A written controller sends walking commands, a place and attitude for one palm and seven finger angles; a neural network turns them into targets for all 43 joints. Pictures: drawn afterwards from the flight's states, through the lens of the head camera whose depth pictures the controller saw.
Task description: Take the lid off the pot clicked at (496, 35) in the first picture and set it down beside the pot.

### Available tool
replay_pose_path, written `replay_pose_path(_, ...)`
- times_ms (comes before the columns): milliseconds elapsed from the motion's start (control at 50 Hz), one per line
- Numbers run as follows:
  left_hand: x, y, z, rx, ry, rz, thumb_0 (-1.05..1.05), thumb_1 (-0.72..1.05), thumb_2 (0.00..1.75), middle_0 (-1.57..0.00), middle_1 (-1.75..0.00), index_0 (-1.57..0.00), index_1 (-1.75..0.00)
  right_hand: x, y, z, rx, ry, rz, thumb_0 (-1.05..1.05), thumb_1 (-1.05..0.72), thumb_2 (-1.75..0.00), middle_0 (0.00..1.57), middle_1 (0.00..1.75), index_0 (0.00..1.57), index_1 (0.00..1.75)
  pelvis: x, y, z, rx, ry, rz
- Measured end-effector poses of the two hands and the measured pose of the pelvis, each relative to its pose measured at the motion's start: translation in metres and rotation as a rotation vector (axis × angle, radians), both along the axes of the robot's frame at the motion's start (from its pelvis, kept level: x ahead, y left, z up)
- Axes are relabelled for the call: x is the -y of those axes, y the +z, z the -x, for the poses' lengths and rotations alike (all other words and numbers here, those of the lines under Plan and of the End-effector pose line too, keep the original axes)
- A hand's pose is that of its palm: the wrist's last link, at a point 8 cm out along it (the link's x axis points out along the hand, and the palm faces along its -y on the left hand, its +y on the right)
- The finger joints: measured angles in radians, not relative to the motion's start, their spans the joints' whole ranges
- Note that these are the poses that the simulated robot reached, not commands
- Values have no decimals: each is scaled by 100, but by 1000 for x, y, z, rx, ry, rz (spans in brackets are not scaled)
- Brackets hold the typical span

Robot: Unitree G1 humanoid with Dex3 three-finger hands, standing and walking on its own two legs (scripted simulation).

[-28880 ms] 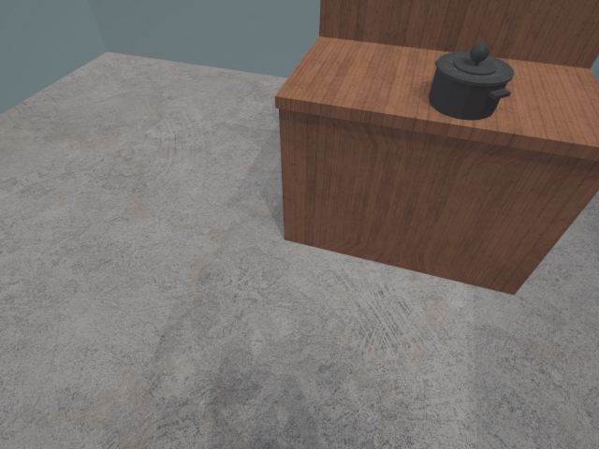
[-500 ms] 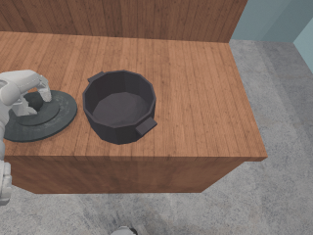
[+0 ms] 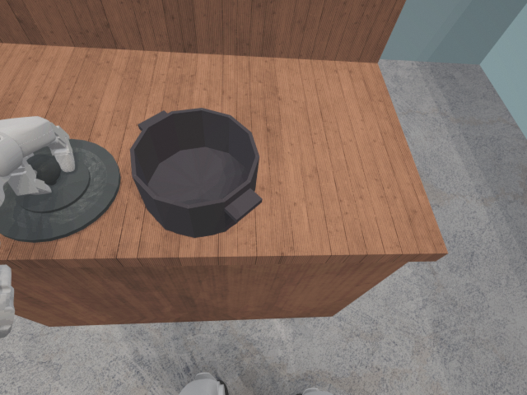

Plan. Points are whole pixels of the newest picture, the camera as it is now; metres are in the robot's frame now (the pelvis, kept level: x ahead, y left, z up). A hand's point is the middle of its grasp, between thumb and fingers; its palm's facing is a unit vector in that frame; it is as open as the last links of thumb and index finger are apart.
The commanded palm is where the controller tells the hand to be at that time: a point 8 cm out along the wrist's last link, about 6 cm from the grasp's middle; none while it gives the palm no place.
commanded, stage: open the fingers wide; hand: left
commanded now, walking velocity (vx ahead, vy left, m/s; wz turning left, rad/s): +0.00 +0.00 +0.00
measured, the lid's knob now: (42, 169) +0.46 +0.33 +0.02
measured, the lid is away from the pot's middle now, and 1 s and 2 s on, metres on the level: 0.24 0.24 0.24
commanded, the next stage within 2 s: raise the empty hand in 1.14 s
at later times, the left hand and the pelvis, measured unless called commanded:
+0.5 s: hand (26, 190) +0.41 +0.33 +0.04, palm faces -0.45 -0.10 -0.89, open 7.4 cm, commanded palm +0.44 +0.32 +0.10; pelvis -0.01 +0.01 +0.00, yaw +1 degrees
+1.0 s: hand (37, 173) +0.44 +0.32 +0.04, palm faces -0.43 -0.09 -0.90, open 10.6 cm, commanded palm +0.46 +0.31 +0.10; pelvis -0.01 +0.03 +0.00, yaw +0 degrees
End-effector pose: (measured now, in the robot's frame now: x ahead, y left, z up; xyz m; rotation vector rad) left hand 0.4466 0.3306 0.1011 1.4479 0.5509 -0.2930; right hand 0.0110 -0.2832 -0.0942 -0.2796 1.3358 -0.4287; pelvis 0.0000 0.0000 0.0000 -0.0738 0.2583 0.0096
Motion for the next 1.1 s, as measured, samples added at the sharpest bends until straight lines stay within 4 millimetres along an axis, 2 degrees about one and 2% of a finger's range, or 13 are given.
replay_pose_path(140,-1,-5,10,49,-40,10,0,23,76,-73,-95,-71,-95,-6,-2,0,-2,-6,-17,0,-90,-90,20,30,20,30,-4,-1,1,-4,-5,4)
replay_pose_path(420,-5,-7,27,76,-30,-5,-1,31,73,-66,-96,-63,-97,-20,-5,-24,54,46,-54,0,-90,-90,20,30,20,30,-11,-1,8,18,7,9)
replay_pose_path(580,-2,-4,32,85,-44,-10,0,32,71,-60,-96,-58,-96,-25,-3,-29,84,67,-50,0,-90,-90,20,30,20,30,-16,0,11,36,13,9)
replay_pose_path(800,5,-2,18,100,-48,-14,0,19,66,-48,-93,-47,-94,-28,-3,-14,59,61,-43,0,-90,-90,20,30,20,30,-21,-1,14,28,11,8)
replay_pose_path(980,5,-3,4,94,-42,-14,0,4,65,-39,-88,-39,-88,-31,-2,6,20,16,-42,0,-90,-90,20,30,20,30,-25,-2,9,13,-1,9)
replay_pose_path(1100,1,-7,2,77,-31,-8,0,0,67,-38,-85,-38,-85,-34,-3,12,0,-1,-51,0,-90,-90,20,30,20,30,-26,-2,7,9,-6,10)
